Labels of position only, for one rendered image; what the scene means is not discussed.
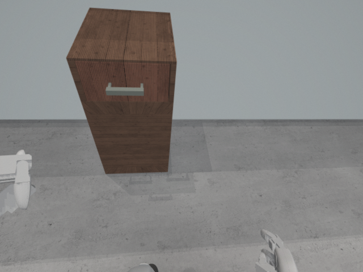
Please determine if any right robot hand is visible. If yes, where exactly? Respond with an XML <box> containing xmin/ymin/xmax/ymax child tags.
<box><xmin>256</xmin><ymin>229</ymin><xmax>298</xmax><ymax>272</ymax></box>

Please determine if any left robot hand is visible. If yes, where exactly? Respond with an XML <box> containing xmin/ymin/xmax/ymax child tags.
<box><xmin>0</xmin><ymin>150</ymin><xmax>36</xmax><ymax>216</ymax></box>

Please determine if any handle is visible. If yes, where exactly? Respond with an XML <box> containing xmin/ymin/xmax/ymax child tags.
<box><xmin>105</xmin><ymin>83</ymin><xmax>144</xmax><ymax>96</ymax></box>

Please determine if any robot left shin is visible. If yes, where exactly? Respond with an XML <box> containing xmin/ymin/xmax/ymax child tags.
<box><xmin>139</xmin><ymin>263</ymin><xmax>154</xmax><ymax>271</ymax></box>

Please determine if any cabinet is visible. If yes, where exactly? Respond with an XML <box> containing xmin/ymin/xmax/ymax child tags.
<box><xmin>66</xmin><ymin>8</ymin><xmax>177</xmax><ymax>174</ymax></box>

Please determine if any drawer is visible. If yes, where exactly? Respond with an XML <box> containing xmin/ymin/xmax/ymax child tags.
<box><xmin>75</xmin><ymin>61</ymin><xmax>170</xmax><ymax>101</ymax></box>

